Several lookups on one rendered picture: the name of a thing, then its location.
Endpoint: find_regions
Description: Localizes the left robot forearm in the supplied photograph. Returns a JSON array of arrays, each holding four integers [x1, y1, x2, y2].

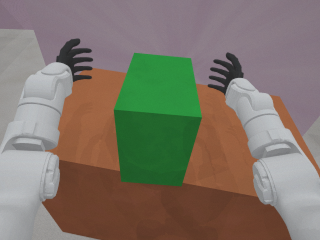
[[0, 62, 73, 155]]

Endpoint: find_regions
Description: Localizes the robot right upper arm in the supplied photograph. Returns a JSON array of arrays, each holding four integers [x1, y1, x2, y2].
[[252, 153, 320, 240]]

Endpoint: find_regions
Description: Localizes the robot left hand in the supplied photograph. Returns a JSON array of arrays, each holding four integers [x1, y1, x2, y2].
[[56, 38, 93, 82]]

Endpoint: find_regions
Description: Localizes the robot right hand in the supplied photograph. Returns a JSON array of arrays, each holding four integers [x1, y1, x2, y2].
[[207, 52, 244, 96]]

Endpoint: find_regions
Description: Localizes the right robot forearm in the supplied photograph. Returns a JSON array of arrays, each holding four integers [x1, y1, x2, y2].
[[225, 78, 320, 188]]

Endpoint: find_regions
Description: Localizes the robot left upper arm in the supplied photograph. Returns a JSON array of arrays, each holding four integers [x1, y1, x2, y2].
[[0, 150, 60, 240]]

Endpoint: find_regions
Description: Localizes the carton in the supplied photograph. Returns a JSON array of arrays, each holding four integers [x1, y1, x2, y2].
[[114, 53, 202, 187]]

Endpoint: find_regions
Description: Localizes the pedestal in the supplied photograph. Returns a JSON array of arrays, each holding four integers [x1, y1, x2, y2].
[[42, 68, 320, 240]]

